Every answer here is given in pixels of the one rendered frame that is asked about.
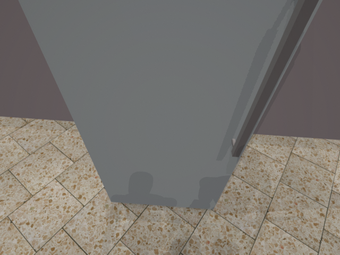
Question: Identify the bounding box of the fridge door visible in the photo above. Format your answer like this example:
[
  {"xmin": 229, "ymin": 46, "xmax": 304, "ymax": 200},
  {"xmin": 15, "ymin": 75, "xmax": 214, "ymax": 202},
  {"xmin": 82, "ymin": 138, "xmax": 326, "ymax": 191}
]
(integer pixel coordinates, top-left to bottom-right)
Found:
[{"xmin": 18, "ymin": 0, "xmax": 322, "ymax": 209}]

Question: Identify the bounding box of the handle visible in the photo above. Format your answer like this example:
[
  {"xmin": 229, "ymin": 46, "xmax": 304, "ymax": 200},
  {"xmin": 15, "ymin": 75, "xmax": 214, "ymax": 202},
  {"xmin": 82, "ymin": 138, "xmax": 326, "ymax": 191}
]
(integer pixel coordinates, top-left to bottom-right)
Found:
[{"xmin": 231, "ymin": 0, "xmax": 319, "ymax": 157}]

